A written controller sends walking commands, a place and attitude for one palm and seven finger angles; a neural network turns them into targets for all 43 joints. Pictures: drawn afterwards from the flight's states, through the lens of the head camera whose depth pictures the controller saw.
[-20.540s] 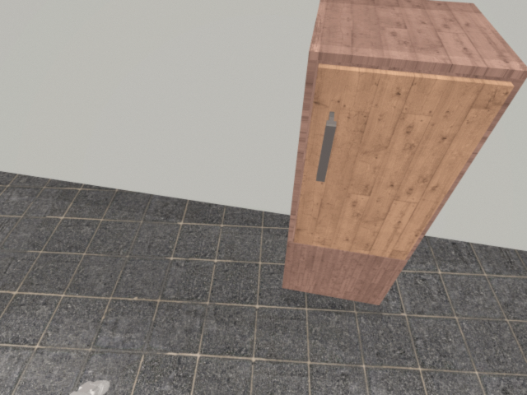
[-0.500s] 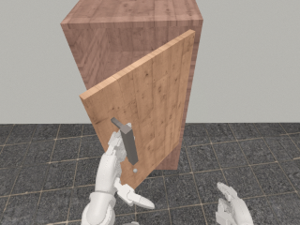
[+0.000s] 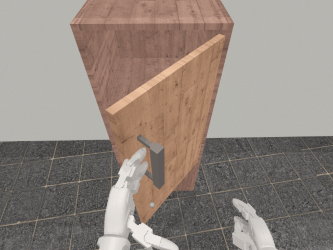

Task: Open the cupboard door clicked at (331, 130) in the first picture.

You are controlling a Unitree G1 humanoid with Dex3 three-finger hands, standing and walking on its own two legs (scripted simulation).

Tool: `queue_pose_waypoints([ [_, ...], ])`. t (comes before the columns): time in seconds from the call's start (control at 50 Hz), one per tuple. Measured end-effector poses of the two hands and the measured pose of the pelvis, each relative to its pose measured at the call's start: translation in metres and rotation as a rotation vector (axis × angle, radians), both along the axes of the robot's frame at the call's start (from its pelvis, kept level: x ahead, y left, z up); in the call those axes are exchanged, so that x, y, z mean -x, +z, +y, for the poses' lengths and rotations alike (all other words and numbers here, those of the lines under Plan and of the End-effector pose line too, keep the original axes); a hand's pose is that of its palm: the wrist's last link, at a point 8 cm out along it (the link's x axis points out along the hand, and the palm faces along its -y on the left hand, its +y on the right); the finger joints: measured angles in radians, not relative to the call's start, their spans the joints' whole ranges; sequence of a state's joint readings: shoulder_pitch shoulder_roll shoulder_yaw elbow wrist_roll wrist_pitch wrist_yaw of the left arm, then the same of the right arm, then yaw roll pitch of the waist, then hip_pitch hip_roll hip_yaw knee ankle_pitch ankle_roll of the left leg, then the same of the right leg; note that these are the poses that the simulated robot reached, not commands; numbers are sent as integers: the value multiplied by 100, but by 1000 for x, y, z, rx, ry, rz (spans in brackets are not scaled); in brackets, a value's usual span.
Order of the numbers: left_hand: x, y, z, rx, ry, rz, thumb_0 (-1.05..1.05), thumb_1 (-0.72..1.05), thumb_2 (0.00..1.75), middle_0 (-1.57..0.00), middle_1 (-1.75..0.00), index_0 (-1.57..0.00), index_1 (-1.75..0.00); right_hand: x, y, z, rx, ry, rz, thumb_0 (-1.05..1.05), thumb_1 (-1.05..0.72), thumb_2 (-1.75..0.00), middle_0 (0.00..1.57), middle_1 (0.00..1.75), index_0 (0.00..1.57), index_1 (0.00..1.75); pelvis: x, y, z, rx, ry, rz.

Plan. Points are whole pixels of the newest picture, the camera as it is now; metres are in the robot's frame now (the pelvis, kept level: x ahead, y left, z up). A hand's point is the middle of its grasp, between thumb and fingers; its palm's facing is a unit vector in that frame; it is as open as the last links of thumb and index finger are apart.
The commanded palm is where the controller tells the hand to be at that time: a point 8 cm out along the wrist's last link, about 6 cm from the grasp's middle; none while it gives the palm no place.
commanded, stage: slide the hand sideways off the handle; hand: left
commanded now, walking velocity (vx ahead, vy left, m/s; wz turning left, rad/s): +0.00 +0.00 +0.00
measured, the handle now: (151, 163) +0.29 +0.06 +0.08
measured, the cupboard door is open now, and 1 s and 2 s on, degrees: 49 48 48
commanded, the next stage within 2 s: draw the hand back to the body in 0.50 s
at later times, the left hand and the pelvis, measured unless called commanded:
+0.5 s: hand (125, 227) +0.16 +0.09 +0.08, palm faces +0.11 -0.99 -0.02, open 16.2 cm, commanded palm +0.12 +0.14 +0.09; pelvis +0.01 -0.03 -0.01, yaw +1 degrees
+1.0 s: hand (101, 216) +0.17 +0.13 +0.12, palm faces +0.06 -1.00 -0.06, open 16.3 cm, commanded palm +0.13 +0.19 +0.14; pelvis +0.01 -0.03 +0.01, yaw +1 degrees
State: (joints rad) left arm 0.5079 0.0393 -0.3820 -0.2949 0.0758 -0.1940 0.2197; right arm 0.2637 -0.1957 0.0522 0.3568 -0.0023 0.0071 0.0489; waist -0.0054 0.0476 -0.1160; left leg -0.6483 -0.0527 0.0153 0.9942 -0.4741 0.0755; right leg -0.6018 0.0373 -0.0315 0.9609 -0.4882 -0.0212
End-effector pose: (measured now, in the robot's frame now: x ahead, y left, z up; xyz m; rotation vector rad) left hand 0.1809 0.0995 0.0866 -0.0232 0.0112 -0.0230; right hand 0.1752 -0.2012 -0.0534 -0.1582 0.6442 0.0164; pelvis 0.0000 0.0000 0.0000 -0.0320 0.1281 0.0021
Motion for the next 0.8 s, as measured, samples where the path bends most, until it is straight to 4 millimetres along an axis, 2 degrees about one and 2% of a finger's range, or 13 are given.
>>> queue_pose_waypoints([
  [0.2,16,0,10,6,43,31,-1,-50,30,-19,-32,-23,-33,-9,0,-7,4,9,-11,2,-90,-90,20,30,20,30,-6,-2,-7,-4,-2,18],
  [0.5,47,-1,41,-37,132,50,-1,-50,30,-16,-31,-18,-31,-8,-14,-40,36,-23,-12,2,-91,-90,20,30,20,30,-5,-11,-29,-9,15,49],
  [0.66,47,1,31,-28,61,23,-1,-50,30,-15,-30,-16,-30,-7,-17,-51,42,-55,-34,2,-91,-90,20,30,20,30,-1,-15,-34,-11,19,58],
  [0.8,44,17,55,-100,108,0,-1,-50,30,-15,-30,-16,-30,-6,-14,-51,20,-88,-35,2,-91,-90,20,30,20,30,-3,-9,-37,-13,13,34],
])
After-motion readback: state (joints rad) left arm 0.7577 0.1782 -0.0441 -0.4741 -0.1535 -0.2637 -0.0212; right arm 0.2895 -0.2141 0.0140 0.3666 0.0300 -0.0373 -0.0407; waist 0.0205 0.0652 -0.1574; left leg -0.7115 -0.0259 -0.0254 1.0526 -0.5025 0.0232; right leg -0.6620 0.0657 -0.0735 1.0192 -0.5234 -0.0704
